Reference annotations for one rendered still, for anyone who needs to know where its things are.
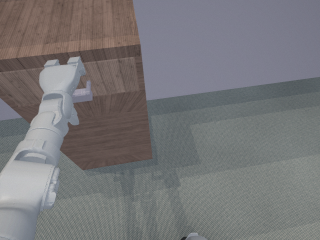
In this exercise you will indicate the left robot forearm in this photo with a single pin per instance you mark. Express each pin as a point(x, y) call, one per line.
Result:
point(46, 133)

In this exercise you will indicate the cabinet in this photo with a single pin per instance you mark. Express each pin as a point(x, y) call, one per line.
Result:
point(113, 128)

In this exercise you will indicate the left robot upper arm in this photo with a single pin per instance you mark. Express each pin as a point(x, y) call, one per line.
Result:
point(27, 188)

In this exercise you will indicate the handle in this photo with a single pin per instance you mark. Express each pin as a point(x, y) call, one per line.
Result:
point(84, 94)

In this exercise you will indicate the drawer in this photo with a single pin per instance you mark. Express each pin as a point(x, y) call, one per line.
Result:
point(106, 77)

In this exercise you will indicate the robot left hand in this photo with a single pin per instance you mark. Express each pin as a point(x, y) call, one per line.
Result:
point(63, 78)

